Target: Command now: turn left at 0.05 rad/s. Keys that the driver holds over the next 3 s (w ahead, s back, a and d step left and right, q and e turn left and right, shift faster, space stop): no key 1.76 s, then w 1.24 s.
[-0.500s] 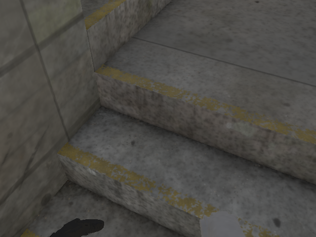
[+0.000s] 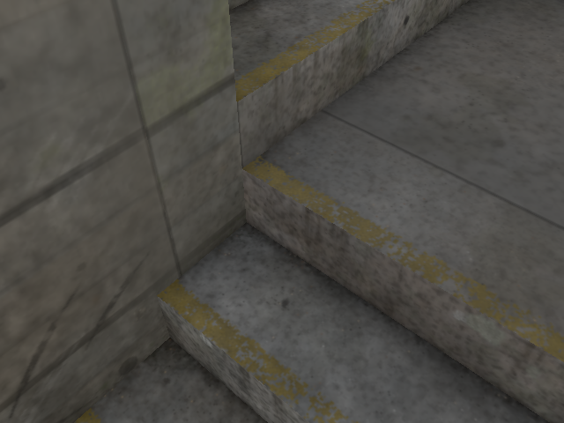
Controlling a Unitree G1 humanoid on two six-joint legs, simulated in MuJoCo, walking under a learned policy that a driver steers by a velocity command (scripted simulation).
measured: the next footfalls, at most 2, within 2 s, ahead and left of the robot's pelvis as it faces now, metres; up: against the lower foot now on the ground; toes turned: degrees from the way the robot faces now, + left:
left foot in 0.18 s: +0.03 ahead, +0.11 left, -0.18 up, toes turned +7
right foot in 0.60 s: +0.05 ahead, -0.14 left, +0.00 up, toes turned +0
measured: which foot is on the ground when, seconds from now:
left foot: up 0.00-0.16, down 0.18-1.00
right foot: down 0.00-0.16, up 0.18-0.58, down 0.60-1.00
